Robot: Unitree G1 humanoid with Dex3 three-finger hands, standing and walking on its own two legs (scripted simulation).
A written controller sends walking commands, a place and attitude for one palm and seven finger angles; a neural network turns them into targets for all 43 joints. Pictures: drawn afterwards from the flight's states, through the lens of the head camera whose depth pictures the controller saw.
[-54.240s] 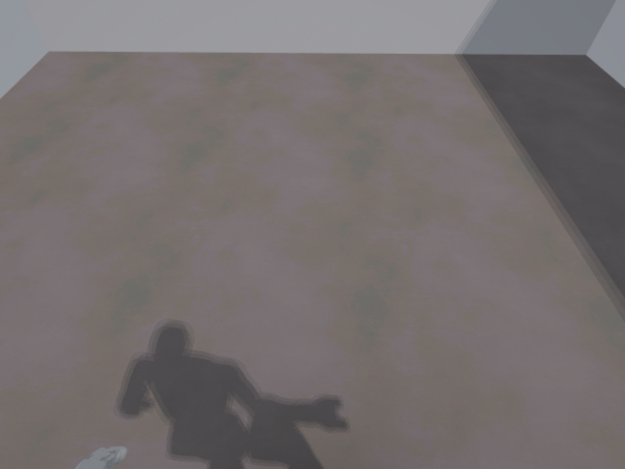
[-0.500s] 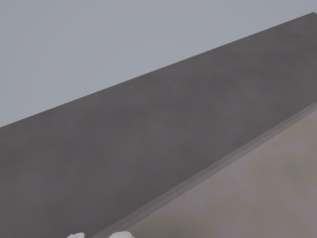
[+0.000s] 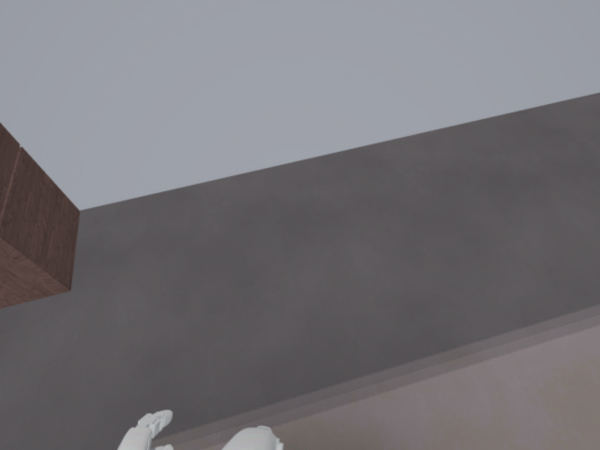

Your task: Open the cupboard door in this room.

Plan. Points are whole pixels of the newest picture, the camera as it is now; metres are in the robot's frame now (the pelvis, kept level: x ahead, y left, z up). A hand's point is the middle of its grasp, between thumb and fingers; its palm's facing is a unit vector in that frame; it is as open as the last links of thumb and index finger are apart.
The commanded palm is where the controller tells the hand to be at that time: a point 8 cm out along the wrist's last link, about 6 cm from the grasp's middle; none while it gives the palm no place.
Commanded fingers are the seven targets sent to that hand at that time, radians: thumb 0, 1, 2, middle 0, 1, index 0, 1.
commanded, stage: turn to face it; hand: left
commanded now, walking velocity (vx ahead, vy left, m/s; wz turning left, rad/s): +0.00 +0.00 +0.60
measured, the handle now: out of the picture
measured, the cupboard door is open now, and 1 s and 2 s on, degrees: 41 41 41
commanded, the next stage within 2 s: take the last steps up to it in 1.58 s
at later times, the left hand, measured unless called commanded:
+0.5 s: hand out of the picture +0.01 +0.25 -0.17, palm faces +0.35 -0.90 -0.25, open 7.4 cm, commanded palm none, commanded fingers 0.00 0.90 0.90 -0.20 -0.30 -0.20 -0.30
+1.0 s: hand out of the picture +0.00 +0.18 -0.14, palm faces +0.59 -0.77 -0.24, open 7.4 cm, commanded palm none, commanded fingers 0.00 0.90 0.90 -0.20 -0.30 -0.20 -0.30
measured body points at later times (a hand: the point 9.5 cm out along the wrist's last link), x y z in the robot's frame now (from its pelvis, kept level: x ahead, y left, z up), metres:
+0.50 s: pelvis +0.01 +0.02 +0.01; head +0.06 +0.07 +0.45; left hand -0.01 +0.30 -0.15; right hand +0.19 -0.18 -0.12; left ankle -0.02 +0.12 -0.73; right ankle +0.02 -0.13 -0.65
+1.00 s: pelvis +0.04 -0.02 +0.01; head +0.10 +0.00 +0.46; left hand -0.03 +0.22 -0.13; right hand +0.25 -0.19 -0.15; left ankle -0.06 +0.08 -0.66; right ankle +0.08 -0.12 -0.73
